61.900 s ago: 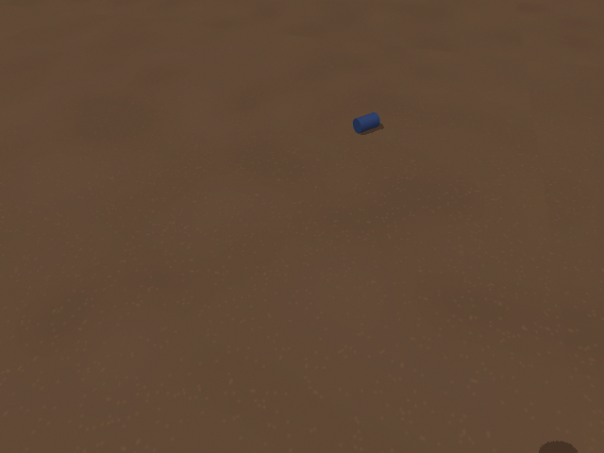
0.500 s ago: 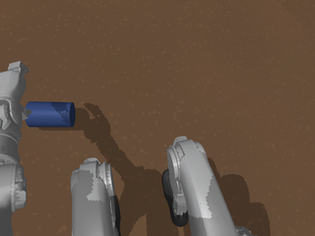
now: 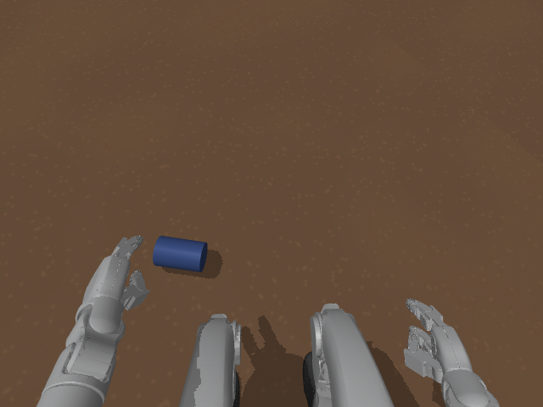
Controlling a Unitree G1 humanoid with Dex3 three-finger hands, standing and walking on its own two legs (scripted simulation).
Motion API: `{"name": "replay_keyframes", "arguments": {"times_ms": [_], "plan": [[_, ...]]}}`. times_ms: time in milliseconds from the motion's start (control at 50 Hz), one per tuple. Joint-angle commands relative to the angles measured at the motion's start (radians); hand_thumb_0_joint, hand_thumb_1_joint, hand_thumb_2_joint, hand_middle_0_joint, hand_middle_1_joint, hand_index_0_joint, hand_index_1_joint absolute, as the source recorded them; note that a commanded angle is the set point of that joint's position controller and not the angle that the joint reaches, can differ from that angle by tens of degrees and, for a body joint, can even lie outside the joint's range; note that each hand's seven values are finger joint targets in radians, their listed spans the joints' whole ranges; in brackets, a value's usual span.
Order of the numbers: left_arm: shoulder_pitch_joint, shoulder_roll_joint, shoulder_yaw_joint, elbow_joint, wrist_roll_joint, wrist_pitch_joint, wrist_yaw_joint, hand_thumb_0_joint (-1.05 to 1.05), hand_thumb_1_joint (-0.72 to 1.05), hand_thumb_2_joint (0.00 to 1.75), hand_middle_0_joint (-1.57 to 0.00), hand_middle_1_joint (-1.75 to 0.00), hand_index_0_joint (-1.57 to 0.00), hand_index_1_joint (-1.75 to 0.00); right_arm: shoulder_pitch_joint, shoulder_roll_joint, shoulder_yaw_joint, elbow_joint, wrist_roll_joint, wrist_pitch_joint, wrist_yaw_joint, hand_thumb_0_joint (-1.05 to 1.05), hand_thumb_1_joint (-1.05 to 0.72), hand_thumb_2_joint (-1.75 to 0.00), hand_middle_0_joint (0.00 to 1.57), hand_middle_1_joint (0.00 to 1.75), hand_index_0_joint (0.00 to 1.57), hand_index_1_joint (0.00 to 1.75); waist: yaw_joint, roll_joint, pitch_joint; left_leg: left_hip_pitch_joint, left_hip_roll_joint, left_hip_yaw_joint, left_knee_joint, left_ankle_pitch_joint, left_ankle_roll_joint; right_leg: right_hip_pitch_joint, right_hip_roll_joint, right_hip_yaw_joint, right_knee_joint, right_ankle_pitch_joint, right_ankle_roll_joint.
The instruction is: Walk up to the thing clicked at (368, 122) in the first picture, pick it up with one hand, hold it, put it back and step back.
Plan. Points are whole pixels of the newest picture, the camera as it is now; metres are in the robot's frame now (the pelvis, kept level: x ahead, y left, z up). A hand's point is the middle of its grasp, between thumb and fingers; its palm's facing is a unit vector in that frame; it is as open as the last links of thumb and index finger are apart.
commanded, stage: home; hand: left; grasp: from above
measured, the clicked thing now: (181, 253) +0.51 +0.24 -0.51
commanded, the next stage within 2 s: none
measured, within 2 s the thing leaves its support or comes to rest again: neither
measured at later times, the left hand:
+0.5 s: hand (101, 320) +0.24 +0.18 +0.09, palm faces +0.07 -0.97 -0.23, open 7.4 cm
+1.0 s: hand (92, 337) +0.23 +0.18 +0.12, palm faces +0.08 -0.98 -0.21, open 7.4 cm
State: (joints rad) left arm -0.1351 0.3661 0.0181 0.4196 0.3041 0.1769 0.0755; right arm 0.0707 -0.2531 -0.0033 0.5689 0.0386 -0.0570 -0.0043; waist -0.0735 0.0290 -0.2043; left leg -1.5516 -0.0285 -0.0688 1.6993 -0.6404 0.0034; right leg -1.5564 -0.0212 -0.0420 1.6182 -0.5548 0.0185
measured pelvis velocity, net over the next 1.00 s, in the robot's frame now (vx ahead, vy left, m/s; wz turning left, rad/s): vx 0.07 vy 0.00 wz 0.03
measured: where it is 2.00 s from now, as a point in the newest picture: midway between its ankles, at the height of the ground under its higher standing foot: outside the picture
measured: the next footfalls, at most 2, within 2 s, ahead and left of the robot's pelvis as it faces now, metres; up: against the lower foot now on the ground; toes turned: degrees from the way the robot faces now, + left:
none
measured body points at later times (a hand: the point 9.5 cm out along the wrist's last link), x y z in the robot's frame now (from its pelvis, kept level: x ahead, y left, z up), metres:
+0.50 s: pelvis +0.06 +0.00 +0.15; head +0.10 +0.01 +0.60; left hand +0.24 +0.23 +0.11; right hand +0.20 -0.24 +0.07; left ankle +0.06 +0.11 -0.52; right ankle +0.09 -0.13 -0.52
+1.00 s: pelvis +0.07 +0.00 +0.16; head +0.09 +0.00 +0.61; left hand +0.22 +0.23 +0.13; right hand +0.24 -0.24 +0.11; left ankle +0.06 +0.11 -0.52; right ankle +0.09 -0.13 -0.52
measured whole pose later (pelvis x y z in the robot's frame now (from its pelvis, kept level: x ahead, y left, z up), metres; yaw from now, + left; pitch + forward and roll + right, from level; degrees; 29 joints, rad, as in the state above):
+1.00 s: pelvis +0.07 +0.00 +0.16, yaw +2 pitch +10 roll -2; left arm 0.50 0.22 0.03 -0.11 -0.05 0.44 0.02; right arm 0.28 -0.22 0.04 0.53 0.01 -0.24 -0.17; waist -0.04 0.04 -0.16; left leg -0.66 0.00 -0.07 0.99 -0.50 0.00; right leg -0.66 0.00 -0.05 0.92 -0.43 0.01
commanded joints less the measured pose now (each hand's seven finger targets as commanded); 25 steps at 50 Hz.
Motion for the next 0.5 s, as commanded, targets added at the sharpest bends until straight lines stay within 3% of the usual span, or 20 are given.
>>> {"name": "replay_keyframes", "arguments": {"times_ms": [0,80,280,340,480], "plan": [[-0.082,0.129,0.059,-0.304,-0.118,0.006,0.033,0.00,0.90,0.90,-0.20,-0.30,-0.20,-0.30,0.060,-0.137,-0.042,-0.120,0.005,-0.057,-0.053,0.00,-0.90,-0.90,0.20,0.30,0.20,0.30,-0.029,0.069,-0.413,0.423,0.011,-0.003,-0.379,0.068,0.024,0.420,0.024,0.016,-0.326,0.060,-0.039],[0.044,0.096,0.072,-0.350,-0.200,0.048,0.039,0.00,0.90,0.90,-0.20,-0.30,-0.20,-0.30,0.070,-0.113,-0.025,-0.131,0.003,-0.079,-0.081,0.00,-0.90,-0.90,0.20,0.30,0.20,0.30,-0.018,0.054,-0.341,0.511,0.015,-0.002,-0.470,0.108,0.024,0.527,0.027,0.024,-0.431,0.089,-0.039],[0.343,-0.005,0.089,-0.517,-0.339,0.168,0.026,0.00,0.90,0.90,-0.20,-0.30,-0.20,-0.30,0.133,-0.087,0.011,-0.167,-0.001,-0.126,-0.153,0.00,-0.90,-0.90,0.20,0.30,0.20,0.30,0.015,0.056,-0.207,0.767,0.027,-0.023,-0.708,0.261,0.007,0.792,0.036,0.000,-0.642,0.217,-0.035],[0.440,-0.032,0.083,-0.586,-0.361,0.191,0.016,0.00,0.90,0.90,-0.20,-0.30,-0.20,-0.30,0.155,-0.080,0.011,-0.188,-0.005,-0.140,-0.168,0.00,-0.90,-0.90,0.20,0.30,0.20,0.30,0.017,0.064,-0.175,0.838,0.029,-0.016,-0.764,0.335,0.000,0.859,0.042,-0.011,-0.694,0.270,-0.036],[0.592,-0.052,0.069,-0.698,-0.373,0.221,-0.012,0.00,0.90,0.90,-0.20,-0.30,-0.20,-0.30,0.171,-0.074,0.009,-0.218,-0.011,-0.177,-0.187,0.00,-0.90,-0.90,0.20,0.30,0.20,0.30,0.023,0.013,-0.073,0.897,0.025,-0.008,-0.845,0.354,0.009,0.948,0.048,-0.025,-0.803,0.285,-0.031]]}}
